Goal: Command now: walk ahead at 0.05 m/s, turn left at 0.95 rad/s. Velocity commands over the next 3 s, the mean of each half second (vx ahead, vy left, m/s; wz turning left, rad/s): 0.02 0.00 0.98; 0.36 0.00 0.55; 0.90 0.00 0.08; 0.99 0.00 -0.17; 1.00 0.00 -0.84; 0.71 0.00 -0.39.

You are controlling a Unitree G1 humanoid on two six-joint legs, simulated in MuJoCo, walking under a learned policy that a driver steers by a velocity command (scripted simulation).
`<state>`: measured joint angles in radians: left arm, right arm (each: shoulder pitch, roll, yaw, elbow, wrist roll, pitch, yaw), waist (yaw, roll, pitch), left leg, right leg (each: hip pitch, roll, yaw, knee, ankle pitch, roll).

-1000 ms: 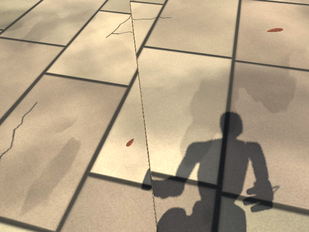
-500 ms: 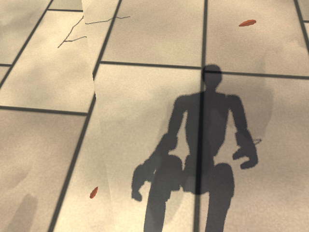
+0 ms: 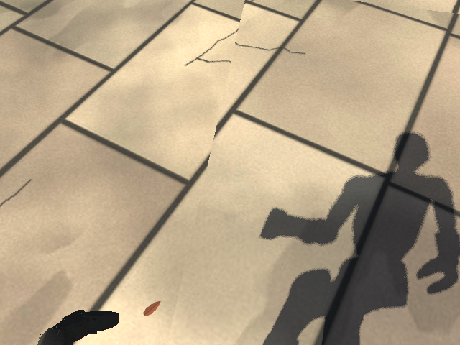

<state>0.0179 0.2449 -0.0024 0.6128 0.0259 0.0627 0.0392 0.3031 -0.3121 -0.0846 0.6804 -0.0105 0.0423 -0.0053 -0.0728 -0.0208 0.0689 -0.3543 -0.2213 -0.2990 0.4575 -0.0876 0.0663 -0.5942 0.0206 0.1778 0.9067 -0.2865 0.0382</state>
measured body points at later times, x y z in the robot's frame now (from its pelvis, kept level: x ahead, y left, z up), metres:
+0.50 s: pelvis +0.02 -0.10 +0.01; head +0.06 -0.10 +0.45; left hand +0.01 +0.20 -0.08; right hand +0.28 -0.28 -0.11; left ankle -0.07 +0.01 -0.66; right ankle +0.09 -0.15 -0.74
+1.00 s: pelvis +0.06 -0.03 +0.01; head +0.05 -0.03 +0.46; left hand -0.04 +0.26 -0.09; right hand +0.29 -0.18 -0.10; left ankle -0.08 -0.03 -0.74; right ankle +0.26 -0.05 -0.68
